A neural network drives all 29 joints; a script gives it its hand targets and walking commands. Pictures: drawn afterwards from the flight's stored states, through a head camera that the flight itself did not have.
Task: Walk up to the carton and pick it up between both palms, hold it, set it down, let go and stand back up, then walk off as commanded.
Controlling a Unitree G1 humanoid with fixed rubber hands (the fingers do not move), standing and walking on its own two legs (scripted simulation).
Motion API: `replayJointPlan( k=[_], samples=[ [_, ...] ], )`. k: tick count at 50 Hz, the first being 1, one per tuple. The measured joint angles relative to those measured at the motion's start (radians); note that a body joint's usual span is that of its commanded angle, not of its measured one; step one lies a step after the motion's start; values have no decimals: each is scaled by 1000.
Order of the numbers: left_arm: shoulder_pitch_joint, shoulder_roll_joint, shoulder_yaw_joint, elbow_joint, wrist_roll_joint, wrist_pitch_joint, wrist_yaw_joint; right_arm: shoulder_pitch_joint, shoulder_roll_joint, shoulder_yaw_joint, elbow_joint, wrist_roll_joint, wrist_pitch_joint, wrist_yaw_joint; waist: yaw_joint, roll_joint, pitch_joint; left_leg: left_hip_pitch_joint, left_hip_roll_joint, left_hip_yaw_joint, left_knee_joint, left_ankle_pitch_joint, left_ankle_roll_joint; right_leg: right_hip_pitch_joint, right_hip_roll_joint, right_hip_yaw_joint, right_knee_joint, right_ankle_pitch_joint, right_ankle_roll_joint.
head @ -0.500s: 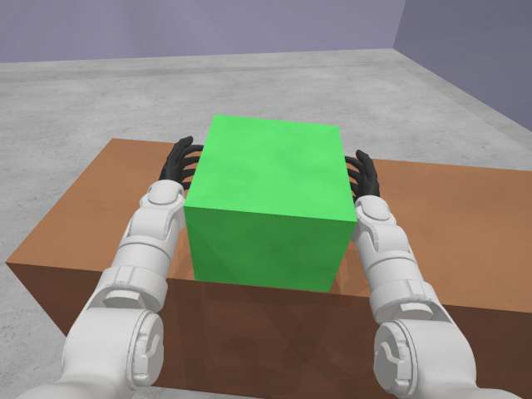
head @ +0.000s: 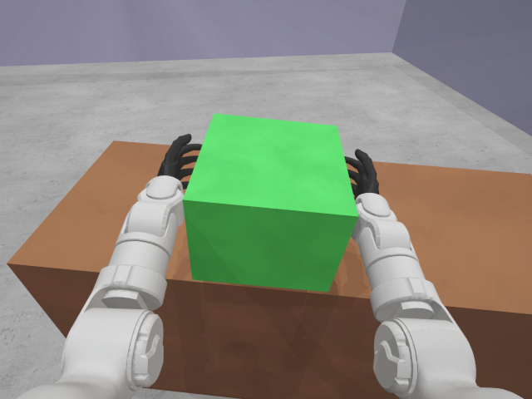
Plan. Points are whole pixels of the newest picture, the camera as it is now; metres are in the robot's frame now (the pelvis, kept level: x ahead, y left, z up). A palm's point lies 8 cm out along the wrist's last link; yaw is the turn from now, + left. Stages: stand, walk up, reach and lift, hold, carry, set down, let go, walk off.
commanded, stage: reach and lift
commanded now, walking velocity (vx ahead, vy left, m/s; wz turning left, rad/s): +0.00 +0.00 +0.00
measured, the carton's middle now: (268, 198) +0.40 -0.01 +0.13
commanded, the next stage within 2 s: hold in 0.70 s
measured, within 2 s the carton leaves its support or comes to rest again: neither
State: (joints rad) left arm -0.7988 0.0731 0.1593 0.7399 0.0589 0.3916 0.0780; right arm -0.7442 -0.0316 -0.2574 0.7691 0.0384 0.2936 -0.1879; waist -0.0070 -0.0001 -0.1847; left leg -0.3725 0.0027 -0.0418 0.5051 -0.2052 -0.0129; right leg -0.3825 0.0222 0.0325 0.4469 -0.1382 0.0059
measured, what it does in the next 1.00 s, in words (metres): stands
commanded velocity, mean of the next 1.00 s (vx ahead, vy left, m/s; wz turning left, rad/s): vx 0.00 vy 0.00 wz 0.00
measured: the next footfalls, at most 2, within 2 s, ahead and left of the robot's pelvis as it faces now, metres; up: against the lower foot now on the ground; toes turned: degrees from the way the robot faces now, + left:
none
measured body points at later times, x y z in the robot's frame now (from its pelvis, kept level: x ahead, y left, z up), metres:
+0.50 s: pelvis +0.00 +0.00 +0.00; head -0.05 +0.01 +0.45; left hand +0.40 +0.16 +0.19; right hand +0.40 -0.15 +0.17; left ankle +0.03 +0.12 -0.74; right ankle +0.05 -0.12 -0.74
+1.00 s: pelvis -0.01 +0.00 +0.00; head -0.06 +0.01 +0.45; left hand +0.39 +0.16 +0.20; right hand +0.39 -0.15 +0.19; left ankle +0.03 +0.12 -0.74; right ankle +0.05 -0.12 -0.74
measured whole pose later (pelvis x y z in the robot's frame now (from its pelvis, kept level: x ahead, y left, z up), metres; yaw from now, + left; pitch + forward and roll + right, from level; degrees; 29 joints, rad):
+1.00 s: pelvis -0.01 +0.00 +0.00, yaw +0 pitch +2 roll -1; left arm -0.76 0.07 0.16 0.51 0.06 0.59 0.08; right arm -0.74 -0.03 -0.23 0.62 0.09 0.44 -0.20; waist -0.01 0.00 -0.18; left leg -0.33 0.00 -0.04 0.51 -0.20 -0.01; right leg -0.33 0.02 0.03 0.43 -0.13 0.01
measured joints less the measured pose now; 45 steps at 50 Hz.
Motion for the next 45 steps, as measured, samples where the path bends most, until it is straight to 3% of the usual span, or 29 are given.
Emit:
replayJointPlan(
  k=[45],
  samples=[
    [43, 0, 0, -227, 0, 178, 6, 2, 0, 26, -150, 50, 134, -11, 0, 0, 5, 41, 0, 0, 0, 2, 4, 50, 0, 0, -19, 11, 3]
  ],
)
